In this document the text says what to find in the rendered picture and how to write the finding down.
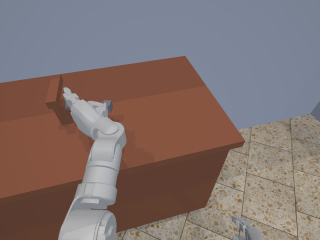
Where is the robot left forearm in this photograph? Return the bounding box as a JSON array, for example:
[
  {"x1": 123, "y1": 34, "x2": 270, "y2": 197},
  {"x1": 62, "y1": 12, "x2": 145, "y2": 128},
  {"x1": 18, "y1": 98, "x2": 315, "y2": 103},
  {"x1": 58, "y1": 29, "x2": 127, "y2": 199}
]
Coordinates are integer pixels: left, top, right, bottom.
[{"x1": 58, "y1": 117, "x2": 127, "y2": 240}]

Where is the robot left hand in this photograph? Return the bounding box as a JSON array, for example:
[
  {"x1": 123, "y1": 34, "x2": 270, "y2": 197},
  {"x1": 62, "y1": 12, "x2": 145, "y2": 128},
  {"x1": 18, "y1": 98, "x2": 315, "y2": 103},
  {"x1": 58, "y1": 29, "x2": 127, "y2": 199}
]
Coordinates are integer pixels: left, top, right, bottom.
[{"x1": 63, "y1": 87, "x2": 108, "y2": 138}]

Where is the tap lever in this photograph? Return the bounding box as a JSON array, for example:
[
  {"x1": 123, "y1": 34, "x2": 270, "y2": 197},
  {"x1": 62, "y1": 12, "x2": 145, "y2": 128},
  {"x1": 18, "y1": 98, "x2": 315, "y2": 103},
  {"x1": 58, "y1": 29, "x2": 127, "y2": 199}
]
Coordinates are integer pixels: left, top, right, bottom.
[{"x1": 64, "y1": 100, "x2": 113, "y2": 113}]

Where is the counter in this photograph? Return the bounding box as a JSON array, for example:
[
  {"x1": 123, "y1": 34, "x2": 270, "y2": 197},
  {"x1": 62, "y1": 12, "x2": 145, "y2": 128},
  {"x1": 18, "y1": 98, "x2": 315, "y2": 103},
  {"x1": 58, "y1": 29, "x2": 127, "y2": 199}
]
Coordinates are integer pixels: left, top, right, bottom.
[{"x1": 0, "y1": 56, "x2": 245, "y2": 240}]

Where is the robot right hand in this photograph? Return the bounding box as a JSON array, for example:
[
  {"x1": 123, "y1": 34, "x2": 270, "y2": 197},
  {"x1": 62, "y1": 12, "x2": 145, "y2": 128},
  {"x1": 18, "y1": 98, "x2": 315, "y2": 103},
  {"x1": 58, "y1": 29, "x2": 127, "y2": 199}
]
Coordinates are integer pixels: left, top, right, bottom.
[{"x1": 231, "y1": 215, "x2": 264, "y2": 240}]

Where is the left robot upper arm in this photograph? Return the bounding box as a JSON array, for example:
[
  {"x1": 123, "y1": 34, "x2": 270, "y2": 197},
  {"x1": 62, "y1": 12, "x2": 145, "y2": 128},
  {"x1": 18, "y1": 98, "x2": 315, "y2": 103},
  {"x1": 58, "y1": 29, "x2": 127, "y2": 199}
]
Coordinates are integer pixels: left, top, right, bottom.
[{"x1": 59, "y1": 209, "x2": 117, "y2": 240}]

